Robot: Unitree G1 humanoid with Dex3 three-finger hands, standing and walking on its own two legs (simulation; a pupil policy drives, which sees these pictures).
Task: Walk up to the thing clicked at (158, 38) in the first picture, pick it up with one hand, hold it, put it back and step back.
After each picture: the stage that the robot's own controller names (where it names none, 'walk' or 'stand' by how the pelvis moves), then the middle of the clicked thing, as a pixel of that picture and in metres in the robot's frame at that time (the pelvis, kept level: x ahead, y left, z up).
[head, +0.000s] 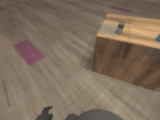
stand; out of the picture +0.91 -0.70 +0.09
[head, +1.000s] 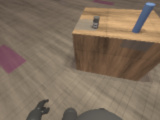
rise first; (141, 19) +0.92 -0.42 +0.13
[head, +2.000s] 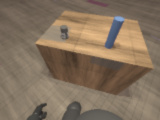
rise first; (112, 34) +0.67 -0.07 +0.12
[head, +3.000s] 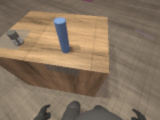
stand; (63, 38) +0.52 +0.25 +0.13
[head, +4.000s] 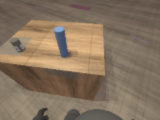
stand; (62, 44) +0.53 +0.26 +0.10
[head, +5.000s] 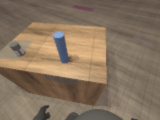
stand; (62, 49) +0.48 +0.24 +0.09
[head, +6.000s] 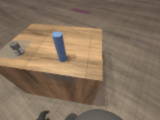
stand; (60, 48) +0.51 +0.26 +0.09
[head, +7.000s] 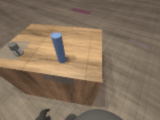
stand; (59, 49) +0.49 +0.27 +0.09
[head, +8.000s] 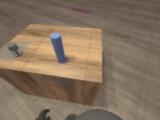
stand; (59, 49) +0.49 +0.27 +0.09
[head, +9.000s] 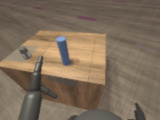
rise first; (64, 52) +0.49 +0.28 +0.09
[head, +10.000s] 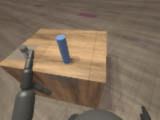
go down; (64, 51) +0.50 +0.28 +0.09
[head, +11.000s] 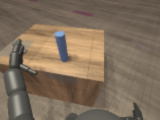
go down; (62, 48) +0.51 +0.26 +0.10
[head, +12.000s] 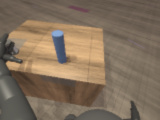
go down; (60, 49) +0.47 +0.25 +0.11
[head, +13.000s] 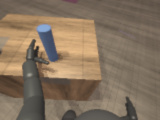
close in; (49, 46) +0.46 +0.27 +0.12
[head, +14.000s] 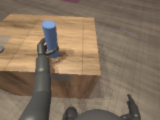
close; (51, 42) +0.49 +0.26 +0.14
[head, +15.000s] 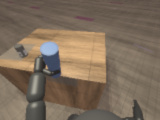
lift; (53, 63) +0.28 +0.23 +0.20
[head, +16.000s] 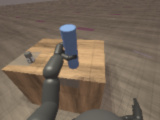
lift; (71, 50) +0.33 +0.14 +0.28
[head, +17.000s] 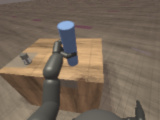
hold; (70, 47) +0.33 +0.13 +0.29
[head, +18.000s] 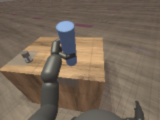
hold; (69, 48) +0.32 +0.14 +0.29
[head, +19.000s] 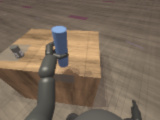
crouch; (61, 49) +0.38 +0.20 +0.22
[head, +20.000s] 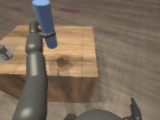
lower; (48, 28) +0.47 +0.25 +0.28
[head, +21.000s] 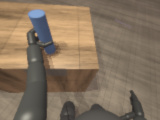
lower; (45, 36) +0.50 +0.25 +0.15
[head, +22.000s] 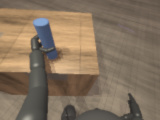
lower; (48, 42) +0.47 +0.26 +0.14
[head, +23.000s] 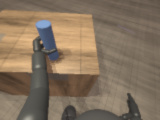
lower; (49, 43) +0.46 +0.25 +0.14
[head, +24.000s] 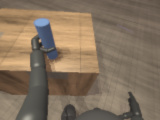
lower; (48, 42) +0.47 +0.25 +0.14
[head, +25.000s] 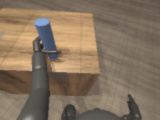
open; (48, 42) +0.47 +0.25 +0.14
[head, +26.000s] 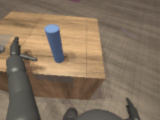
sink last; (56, 47) +0.44 +0.23 +0.14
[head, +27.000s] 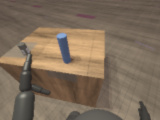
stand; (64, 50) +0.49 +0.27 +0.11
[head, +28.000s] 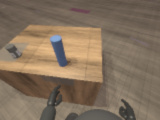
stand; (59, 53) +0.45 +0.26 +0.10
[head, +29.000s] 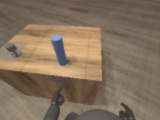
stand; (60, 52) +0.46 +0.26 +0.10
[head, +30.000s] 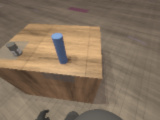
walk; (60, 50) +0.47 +0.25 +0.10
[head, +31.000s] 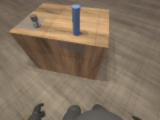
walk; (76, 22) +0.78 +0.20 +0.11
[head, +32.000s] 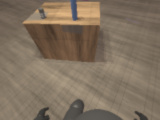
walk; (74, 9) +1.12 +0.32 +0.11
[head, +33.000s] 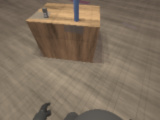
stand; (76, 10) +1.19 +0.27 +0.10
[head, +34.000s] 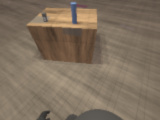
stand; (74, 14) +1.21 +0.28 +0.09
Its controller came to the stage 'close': yes
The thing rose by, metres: 0.20
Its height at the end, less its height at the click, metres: +0.00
